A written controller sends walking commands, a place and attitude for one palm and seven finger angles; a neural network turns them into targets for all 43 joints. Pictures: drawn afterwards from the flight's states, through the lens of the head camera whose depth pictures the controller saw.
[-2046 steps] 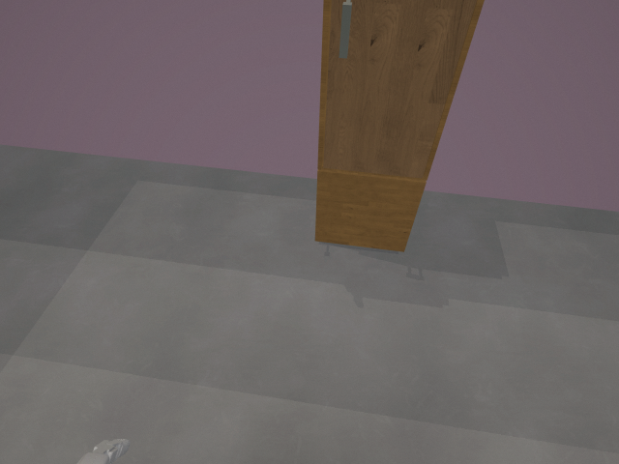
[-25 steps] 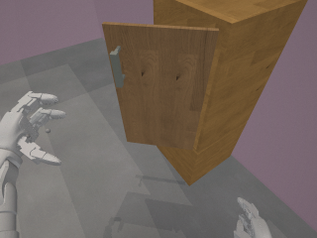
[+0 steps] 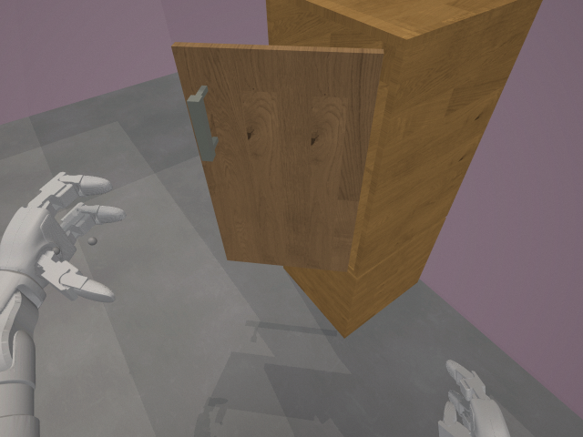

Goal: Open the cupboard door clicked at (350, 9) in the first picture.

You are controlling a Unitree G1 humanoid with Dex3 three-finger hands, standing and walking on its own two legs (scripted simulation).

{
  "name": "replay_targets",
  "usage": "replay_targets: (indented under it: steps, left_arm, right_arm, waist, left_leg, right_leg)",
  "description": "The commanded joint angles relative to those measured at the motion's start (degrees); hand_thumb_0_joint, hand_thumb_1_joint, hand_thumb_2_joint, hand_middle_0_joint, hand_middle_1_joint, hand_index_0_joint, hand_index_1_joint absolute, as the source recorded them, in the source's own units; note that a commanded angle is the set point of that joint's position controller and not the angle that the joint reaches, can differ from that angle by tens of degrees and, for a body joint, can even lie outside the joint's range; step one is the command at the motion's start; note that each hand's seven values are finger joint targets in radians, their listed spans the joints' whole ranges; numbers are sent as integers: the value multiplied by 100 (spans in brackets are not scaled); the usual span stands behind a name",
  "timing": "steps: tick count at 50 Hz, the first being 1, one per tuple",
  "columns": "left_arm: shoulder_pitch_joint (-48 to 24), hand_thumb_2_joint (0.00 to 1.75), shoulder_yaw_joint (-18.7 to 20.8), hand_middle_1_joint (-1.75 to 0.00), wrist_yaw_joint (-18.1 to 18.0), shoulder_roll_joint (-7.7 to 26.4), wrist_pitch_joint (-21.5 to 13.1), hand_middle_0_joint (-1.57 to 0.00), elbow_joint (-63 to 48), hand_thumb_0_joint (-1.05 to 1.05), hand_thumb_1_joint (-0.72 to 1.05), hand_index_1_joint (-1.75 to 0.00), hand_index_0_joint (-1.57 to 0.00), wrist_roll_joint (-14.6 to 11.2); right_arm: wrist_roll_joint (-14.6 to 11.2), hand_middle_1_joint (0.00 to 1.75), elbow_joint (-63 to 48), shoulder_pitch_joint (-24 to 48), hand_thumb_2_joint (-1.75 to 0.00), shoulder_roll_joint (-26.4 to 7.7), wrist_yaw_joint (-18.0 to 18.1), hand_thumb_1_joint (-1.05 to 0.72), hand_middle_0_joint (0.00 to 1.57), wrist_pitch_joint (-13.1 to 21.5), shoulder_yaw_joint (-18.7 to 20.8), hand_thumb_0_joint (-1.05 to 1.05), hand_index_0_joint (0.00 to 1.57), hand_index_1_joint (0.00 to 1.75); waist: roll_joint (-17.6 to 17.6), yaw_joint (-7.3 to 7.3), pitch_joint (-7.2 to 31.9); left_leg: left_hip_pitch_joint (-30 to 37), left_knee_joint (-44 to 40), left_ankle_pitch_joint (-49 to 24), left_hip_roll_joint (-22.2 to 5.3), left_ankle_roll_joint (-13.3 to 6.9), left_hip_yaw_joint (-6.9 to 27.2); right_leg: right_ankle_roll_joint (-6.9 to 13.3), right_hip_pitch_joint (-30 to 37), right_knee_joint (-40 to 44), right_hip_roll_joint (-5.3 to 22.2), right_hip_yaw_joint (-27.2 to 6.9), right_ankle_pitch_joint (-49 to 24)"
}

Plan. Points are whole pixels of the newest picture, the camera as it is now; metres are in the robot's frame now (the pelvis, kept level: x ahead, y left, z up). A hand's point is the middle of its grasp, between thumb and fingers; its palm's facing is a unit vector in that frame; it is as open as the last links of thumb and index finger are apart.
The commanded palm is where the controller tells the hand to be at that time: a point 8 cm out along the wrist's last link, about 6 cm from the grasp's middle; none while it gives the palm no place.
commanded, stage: raise the hand with hooked fingers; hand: left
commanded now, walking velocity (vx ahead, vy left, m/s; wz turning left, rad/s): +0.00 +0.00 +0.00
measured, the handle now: (205, 123) +0.59 +0.22 +0.13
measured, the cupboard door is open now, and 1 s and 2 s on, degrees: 46 46 46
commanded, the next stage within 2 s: move the hooked fingers beside the handle in 0.02 s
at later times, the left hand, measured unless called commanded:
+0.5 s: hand (120, 203) +0.36 +0.27 +0.15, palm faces -0.03 -1.00 -0.04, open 14.0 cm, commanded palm +0.33 +0.33 +0.14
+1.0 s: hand (127, 176) +0.43 +0.29 +0.14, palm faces -0.03 -1.00 -0.02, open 14.0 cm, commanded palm +0.41 +0.34 +0.14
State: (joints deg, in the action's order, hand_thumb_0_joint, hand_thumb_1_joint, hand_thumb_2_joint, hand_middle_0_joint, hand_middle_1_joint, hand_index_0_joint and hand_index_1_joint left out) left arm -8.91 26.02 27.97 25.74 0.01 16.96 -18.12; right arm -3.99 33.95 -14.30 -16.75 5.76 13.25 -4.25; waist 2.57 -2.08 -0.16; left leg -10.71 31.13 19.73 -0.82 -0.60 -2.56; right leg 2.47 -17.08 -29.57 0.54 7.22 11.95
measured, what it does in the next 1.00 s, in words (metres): stands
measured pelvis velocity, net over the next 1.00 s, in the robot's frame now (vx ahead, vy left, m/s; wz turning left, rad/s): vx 0.01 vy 0.02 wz -0.01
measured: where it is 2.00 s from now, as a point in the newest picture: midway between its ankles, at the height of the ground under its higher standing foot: outside the picture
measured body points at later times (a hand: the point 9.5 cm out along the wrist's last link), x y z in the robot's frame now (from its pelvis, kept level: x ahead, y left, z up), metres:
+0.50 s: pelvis +0.00 +0.01 +0.00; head +0.02 +0.00 +0.45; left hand +0.36 +0.32 +0.15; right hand +0.14 -0.24 -0.09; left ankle -0.03 +0.11 -0.73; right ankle +0.04 -0.09 -0.73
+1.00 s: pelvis +0.01 +0.02 -0.01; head +0.06 +0.03 +0.44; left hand +0.42 +0.34 +0.14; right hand +0.10 -0.25 -0.10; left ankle -0.03 +0.11 -0.73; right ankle +0.04 -0.09 -0.73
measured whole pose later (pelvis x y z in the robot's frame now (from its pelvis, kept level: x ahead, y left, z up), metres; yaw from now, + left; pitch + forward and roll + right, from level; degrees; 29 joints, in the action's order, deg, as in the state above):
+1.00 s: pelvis +0.01 +0.02 -0.01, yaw -1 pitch +8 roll -1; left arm -38.6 25.7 30.6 34.5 -7.9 52.6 -12.4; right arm -3.1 35.5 -19.7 -18.3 4.7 7.8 -3.9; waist 0.4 3.0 1.7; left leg -21.4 34.9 21.3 -0.1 -2.1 -3.2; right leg 1.1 -27.3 -31.8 1.3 6.3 12.2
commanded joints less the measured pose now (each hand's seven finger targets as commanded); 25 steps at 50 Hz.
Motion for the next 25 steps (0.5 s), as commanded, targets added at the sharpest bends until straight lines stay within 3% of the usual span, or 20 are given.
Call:
replay_targets:
  steps: [1, 5, 6, 7, 11, 15, 17, 19, 21, 22, 25]
  left_arm:
    - [-1489, 30, 540, -120, 130, 1625, -256, -30, -879, 0, -50, -120, -30, -231]
    - [-1718, 30, 632, -120, 79, 1775, -369, -30, -1222, 0, -50, -120, -30, -250]
    - [-1651, 30, 663, -120, 54, 1752, -411, -30, -1214, 0, -50, -120, -30, -265]
    - [-1670, 30, 692, -120, 30, 1807, -410, -30, -1039, 0, -50, -120, -30, -226]
    - [-2512, 30, 363, -120, 11, 1726, -448, -30, -503, 0, -50, -120, -30, -103]
    - [-3244, 30, 250, -120, 58, 1938, -489, -30, -22, 0, -50, -120, -30, 37]
    - [-3779, 30, 0, -120, 71, 1819, -595, -30, 36, 0, -50, -120, -30, 126]
    - [-3766, 30, 63, -120, 80, 1886, -684, -30, 183, 0, -50, -120, -30, 87]
    - [-3870, 30, 78, -120, 87, 1892, -749, -30, 396, 0, -50, -120, -30, 79]
    - [-3666, 30, 290, -120, 71, 2042, -735, -30, 659, 0, -50, -120, -30, 73]
    - [-3465, 30, 518, -120, 86, 2273, -622, -30, 1285, 0, -50, -120, -30, 86]
  right_arm:
    - [0, 30, -839, 504, -90, -708, 67, -90, 20, 315, 316, 0, 20, 30]
    - [16, 30, -915, 599, -90, -659, 47, -90, 20, 356, 286, 0, 20, 30]
    - [19, 30, -907, 567, -90, -644, 50, -90, 20, 366, 290, 0, 20, 30]
    - [17, 30, -863, 518, -90, -669, 62, -90, 20, 354, 287, 0, 20, 30]
    - [-12, 30, -691, 441, -90, -705, 137, -90, 20, 337, 278, 0, 20, 30]
    - [-18, 30, -594, 336, -90, -759, 184, -90, 20, 321, 276, 0, 20, 30]
    - [-15, 30, -588, 296, -90, -767, 208, -90, 20, 339, 276, 0, 20, 30]
    - [15, 30, -619, 225, -90, -778, 189, -90, 20, 351, 274, 0, 20, 30]
    - [18, 30, -574, 159, -90, -792, 183, -90, 20, 332, 284, 0, 20, 30]
    - [26, 30, -560, 100, -90, -814, 168, -90, 20, 311, 300, 0, 20, 30]
    - [37, 30, -580, 11, -90, -878, 85, -90, 20, 199, 293, 0, 20, 30]
  waist:
    - [-198, 26, 1035]
    - [227, -38, 1309]
    - [19, -30, 1368]
    - [44, -10, 1294]
    - [80, 221, 843]
    - [267, 305, 973]
    - [443, 363, 1240]
    - [267, 286, 1526]
    - [154, 307, 1677]
    - [23, 235, 1728]
    - [-225, 140, 1579]
  left_leg:
    - [-555, -479, -1094, 87, -117, 315]
    - [-414, -482, -1216, 111, -97, 328]
    - [-411, -479, -1259, 104, -104, 329]
    - [-450, -474, -1279, 98, -106, 317]
    - [-560, -501, -847, 81, -102, 340]
    - [-576, -458, -774, 90, -100, 370]
    - [-441, -456, -818, 94, -89, 403]
    - [-379, -421, -1046, 92, -80, 446]
    - [-423, -393, -1207, 96, -82, 435]
    - [-510, -361, -1296, 95, -85, 419]
    - [-895, -367, -1472, 106, -80, 372]
  right_leg:
    - [-122, 945, 377, 63, -704, -424]
    - [-90, 1065, 323, 50, -675, -545]
    - [-103, 1110, 310, 48, -649, -612]
    - [-100, 1034, 293, 26, -613, -658]
    - [-119, 607, 421, 30, -658, -139]
    - [-96, 539, 402, 63, -686, -12]
    - [-83, 493, 320, 52, -610, -68]
    - [-53, 642, 231, 23, -591, -340]
    - [-66, 710, 162, 35, -568, -599]
    - [-61, 772, 125, 38, -566, -728]
    - [-55, 874, 34, 54, -551, -1044]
